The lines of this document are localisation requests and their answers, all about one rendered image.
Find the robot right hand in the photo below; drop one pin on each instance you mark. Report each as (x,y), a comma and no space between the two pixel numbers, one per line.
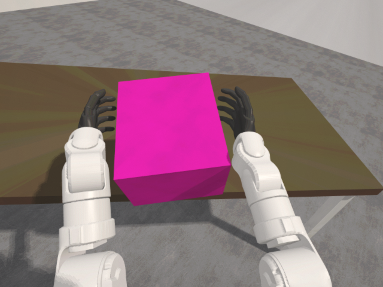
(242,114)

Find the table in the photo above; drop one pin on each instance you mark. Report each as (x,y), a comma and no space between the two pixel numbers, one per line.
(41,105)

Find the robot left upper arm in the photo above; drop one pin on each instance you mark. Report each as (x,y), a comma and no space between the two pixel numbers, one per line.
(101,269)

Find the left robot forearm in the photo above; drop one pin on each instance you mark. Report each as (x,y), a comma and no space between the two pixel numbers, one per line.
(87,221)

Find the right robot forearm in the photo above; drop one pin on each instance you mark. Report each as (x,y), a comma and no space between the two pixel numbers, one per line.
(275,222)

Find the robot left hand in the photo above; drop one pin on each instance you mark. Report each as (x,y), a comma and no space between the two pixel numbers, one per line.
(89,117)

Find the carton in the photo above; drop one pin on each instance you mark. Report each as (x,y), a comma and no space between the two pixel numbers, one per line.
(169,142)

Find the robot right upper arm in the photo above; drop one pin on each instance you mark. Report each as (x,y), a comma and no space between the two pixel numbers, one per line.
(297,267)

